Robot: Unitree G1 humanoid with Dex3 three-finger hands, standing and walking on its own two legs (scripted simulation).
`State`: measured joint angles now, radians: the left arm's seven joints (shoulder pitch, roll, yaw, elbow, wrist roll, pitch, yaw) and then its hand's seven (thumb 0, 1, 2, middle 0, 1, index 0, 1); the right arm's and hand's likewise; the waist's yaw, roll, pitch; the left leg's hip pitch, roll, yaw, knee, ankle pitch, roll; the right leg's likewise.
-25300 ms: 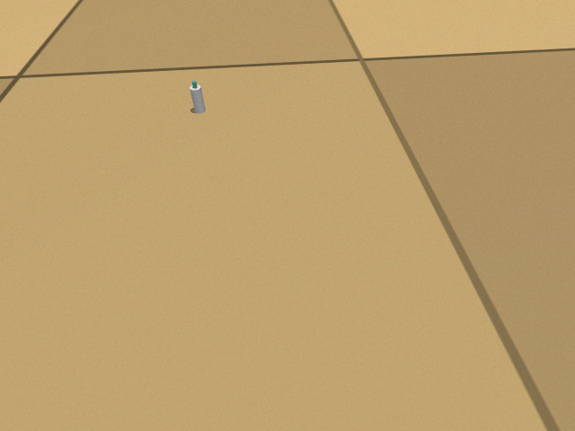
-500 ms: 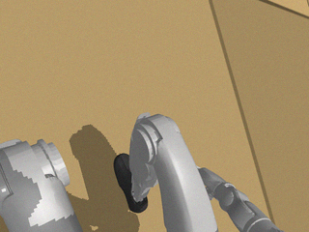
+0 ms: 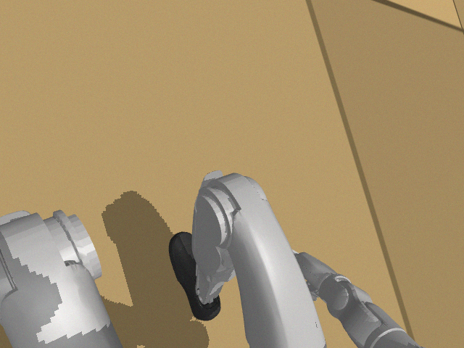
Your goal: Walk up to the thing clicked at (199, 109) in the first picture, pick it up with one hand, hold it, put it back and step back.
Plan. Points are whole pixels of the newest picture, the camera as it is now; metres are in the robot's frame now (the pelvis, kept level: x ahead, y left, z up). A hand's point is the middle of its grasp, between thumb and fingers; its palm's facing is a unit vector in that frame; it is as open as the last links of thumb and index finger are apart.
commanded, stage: withdraw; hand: left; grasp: from the side
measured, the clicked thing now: out of the picture +0.45 +0.33 -0.19
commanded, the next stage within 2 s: rise in 0.36 s
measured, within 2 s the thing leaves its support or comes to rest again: neither
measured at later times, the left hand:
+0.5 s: hand out of the picture +0.42 +0.40 -0.09, palm faces +0.44 -0.89 -0.06, open 17.6 cm
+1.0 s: hand out of the picture +0.29 +0.39 +0.04, palm faces +0.33 -0.81 -0.49, open 17.5 cm
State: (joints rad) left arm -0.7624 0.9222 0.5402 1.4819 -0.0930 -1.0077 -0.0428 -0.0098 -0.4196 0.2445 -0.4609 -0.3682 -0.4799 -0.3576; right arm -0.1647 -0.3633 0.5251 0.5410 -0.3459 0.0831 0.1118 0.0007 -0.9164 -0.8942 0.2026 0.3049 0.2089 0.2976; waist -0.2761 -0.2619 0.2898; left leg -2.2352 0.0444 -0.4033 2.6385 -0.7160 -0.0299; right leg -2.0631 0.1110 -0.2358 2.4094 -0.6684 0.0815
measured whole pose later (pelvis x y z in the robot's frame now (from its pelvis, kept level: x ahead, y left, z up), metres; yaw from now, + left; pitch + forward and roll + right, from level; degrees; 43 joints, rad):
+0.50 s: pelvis +0.00 +0.00 +0.02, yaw +2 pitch +20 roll -16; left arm -0.68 0.91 0.59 1.22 -0.17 -0.75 -0.23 -0.01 -0.60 0.01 -0.06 -0.03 -0.09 -0.02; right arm -0.05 -0.36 0.40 0.56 -0.23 0.12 0.08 0.00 -0.89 -0.89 0.20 0.31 0.21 0.30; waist -0.21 -0.16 0.17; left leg -2.26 0.05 -0.33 2.57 -0.70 -0.01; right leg -2.08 0.09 -0.19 2.37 -0.68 0.07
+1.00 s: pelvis +0.01 -0.01 +0.13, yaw +11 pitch +33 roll -7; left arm -0.25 0.57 0.37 0.55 0.04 -0.09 -0.01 -0.01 -0.55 0.06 -0.05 -0.05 -0.06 -0.05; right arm 0.08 -0.27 0.03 0.56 0.02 0.19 0.02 0.01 -0.90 -0.90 0.20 0.31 0.21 0.30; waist -0.04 0.02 -0.12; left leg -2.06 0.07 -0.11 2.12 -0.66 0.00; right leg -1.96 0.02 -0.05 2.06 -0.68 0.04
